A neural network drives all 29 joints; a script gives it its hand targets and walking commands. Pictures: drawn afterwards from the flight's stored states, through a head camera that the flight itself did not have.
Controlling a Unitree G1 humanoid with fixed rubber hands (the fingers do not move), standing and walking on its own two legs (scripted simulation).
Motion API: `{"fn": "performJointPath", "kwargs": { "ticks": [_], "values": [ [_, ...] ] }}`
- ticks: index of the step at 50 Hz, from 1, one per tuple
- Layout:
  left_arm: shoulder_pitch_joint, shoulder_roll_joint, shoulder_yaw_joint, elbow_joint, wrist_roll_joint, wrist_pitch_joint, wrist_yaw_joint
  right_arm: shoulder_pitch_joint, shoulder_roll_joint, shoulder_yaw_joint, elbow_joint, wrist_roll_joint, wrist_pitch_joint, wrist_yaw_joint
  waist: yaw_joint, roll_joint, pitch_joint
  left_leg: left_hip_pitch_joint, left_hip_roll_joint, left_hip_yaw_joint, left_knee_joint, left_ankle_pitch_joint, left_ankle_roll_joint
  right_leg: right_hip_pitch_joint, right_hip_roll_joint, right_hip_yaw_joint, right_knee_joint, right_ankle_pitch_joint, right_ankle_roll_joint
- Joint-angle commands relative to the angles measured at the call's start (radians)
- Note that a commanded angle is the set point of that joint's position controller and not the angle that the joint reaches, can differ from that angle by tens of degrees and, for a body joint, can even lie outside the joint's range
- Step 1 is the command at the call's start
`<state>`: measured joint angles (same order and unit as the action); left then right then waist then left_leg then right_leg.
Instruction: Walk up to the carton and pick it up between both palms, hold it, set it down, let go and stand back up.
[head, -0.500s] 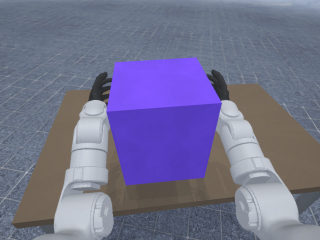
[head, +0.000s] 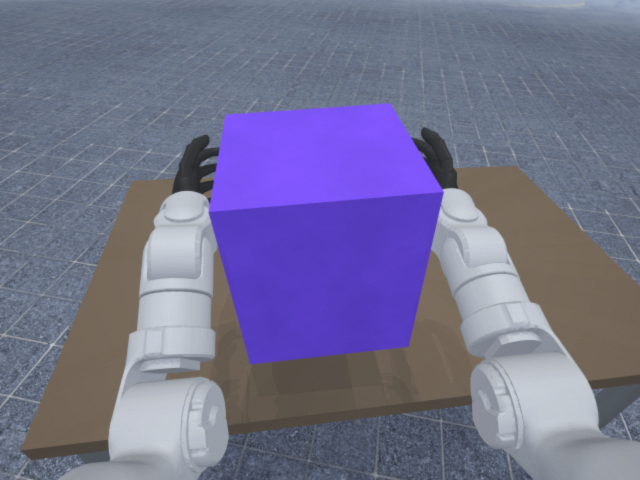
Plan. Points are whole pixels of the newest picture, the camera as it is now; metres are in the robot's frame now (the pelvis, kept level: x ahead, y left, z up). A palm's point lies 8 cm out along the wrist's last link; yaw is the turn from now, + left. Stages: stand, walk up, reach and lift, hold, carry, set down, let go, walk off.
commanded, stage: hold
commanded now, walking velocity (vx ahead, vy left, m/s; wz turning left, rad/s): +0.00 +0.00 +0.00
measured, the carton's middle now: (319, 234) +0.37 +0.00 +0.15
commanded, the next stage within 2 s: none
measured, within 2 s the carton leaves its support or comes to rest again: neither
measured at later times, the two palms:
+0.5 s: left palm (175, 201) +0.35 +0.16 +0.23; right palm (446, 187) +0.35 -0.14 +0.24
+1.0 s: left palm (179, 190) +0.37 +0.16 +0.23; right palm (441, 177) +0.37 -0.14 +0.24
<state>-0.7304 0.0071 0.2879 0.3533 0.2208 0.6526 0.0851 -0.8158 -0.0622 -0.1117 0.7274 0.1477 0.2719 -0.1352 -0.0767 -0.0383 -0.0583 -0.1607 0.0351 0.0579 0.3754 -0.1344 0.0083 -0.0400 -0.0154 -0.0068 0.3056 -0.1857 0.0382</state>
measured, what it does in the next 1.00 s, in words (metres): stands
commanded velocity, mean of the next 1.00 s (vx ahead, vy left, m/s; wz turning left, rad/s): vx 0.00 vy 0.00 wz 0.00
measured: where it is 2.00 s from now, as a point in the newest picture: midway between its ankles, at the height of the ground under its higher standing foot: outside the picture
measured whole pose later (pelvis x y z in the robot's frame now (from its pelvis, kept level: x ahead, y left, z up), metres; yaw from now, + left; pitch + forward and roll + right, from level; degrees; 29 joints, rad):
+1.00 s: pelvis -0.01 +0.00 +0.00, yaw +0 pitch -6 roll -1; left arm -0.76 0.01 0.31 0.30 0.22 0.74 0.08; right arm -0.86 -0.07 -0.10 0.70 0.17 0.36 -0.15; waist -0.08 -0.04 -0.06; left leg -0.13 0.03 0.06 0.38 -0.13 0.01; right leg -0.01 -0.02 -0.01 0.31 -0.18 0.04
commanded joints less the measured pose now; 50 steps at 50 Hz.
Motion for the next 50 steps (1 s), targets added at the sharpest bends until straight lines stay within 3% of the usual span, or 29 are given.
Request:
{"fn": "performJointPath", "kwargs": {
  "ticks": [1, 5, 9, 13, 23, 25, 26, 32, 35, 42, 50],
  "values": [
    [-0.727, -0.632, -0.522, -0.297, -0.126, -0.031, -0.134, -0.803, 0.574, 0.470, -0.372, 0.218, 0.013, 0.071, 0.020, 0.099, -0.468, 0.404, -0.051, -0.038, 0.001, 0.410, -0.066, -0.013, 0.112, -0.068, -0.051, 0.230, 0.009],
    [-0.688, -0.597, -0.489, -0.298, -0.097, 0.001, -0.157, -0.762, 0.561, 0.462, -0.357, 0.211, 0.043, 0.063, 0.015, 0.084, -0.427, 0.366, -0.063, -0.020, -0.022, 0.341, -0.052, 0.020, 0.106, -0.059, -0.054, 0.219, 0.013],
    [-0.715, -0.595, -0.469, -0.257, -0.093, 0.020, -0.174, -0.807, 0.571, 0.444, -0.350, 0.204, 0.061, 0.061, 0.017, 0.073, -0.376, 0.312, -0.061, -0.017, -0.052, 0.222, -0.037, 0.006, 0.099, -0.054, -0.067, 0.131, 0.006],
    [-0.783, -0.611, -0.498, -0.291, -0.122, 0.013, -0.171, -0.852, 0.594, 0.447, -0.393, 0.210, 0.066, 0.062, 0.011, 0.083, -0.407, 0.313, -0.058, -0.025, -0.048, 0.223, -0.041, -0.009, 0.102, -0.057, -0.059, 0.131, 0.004],
    [-0.865, -0.602, -0.467, -0.226, -0.118, 0.016, -0.170, -0.883, 0.605, 0.386, -0.313, 0.171, 0.076, 0.082, 0.010, 0.082, -0.343, 0.225, -0.051, -0.017, -0.106, -0.013, -0.019, -0.071, 0.085, -0.057, -0.067, -0.033, -0.005],
    [-0.863, -0.590, -0.439, -0.172, -0.103, 0.019, -0.176, -0.865, 0.594, 0.349, -0.252, 0.137, 0.085, 0.088, 0.005, 0.075, -0.295, 0.188, -0.047, -0.015, -0.128, -0.087, -0.014, -0.087, 0.083, -0.060, -0.071, -0.084, -0.009],
    [-0.880, -0.595, -0.453, -0.203, -0.113, 0.016, -0.177, -0.867, 0.607, 0.352, -0.262, 0.148, 0.079, 0.089, 0.005, 0.082, -0.318, 0.195, -0.047, -0.017, -0.128, -0.085, -0.010, -0.083, 0.079, -0.059, -0.068, -0.071, -0.006],
    [-0.850, -0.571, -0.403, -0.124, -0.080, 0.023, -0.189, -0.858, 0.582, 0.325, -0.209, 0.121, 0.080, 0.097, 0.013, 0.061, -0.274, 0.172, -0.044, -0.012, -0.150, -0.120, 0.001, -0.073, 0.080, -0.059, -0.077, -0.099, -0.009],
    [-0.843, -0.572, -0.387, -0.084, -0.068, 0.029, -0.200, -0.849, 0.557, 0.291, -0.168, 0.108, 0.079, 0.102, 0.008, 0.085, -0.255, 0.153, -0.036, -0.018, -0.171, -0.173, 0.000, -0.070, 0.080, -0.064, -0.074, -0.124, -0.011],
    [-0.839, -0.571, -0.427, -0.138, -0.089, 0.021, -0.203, -0.854, 0.576, 0.327, -0.224, 0.132, 0.078, 0.087, 0.004, 0.079, -0.311, 0.202, -0.049, -0.014, -0.127, -0.053, -0.013, -0.050, 0.080, -0.055, -0.072, -0.049, -0.015],
    [-0.788, -0.592, -0.513, -0.302, -0.143, 0.025, -0.188, -0.824, 0.594, 0.442, -0.403, 0.225, 0.096, 0.041, -0.016, 0.088, -0.470, 0.331, -0.066, -0.032, -0.028, 0.274, -0.045, 0.040, 0.103, -0.052, -0.047, 0.205, 0.002]
  ]
}}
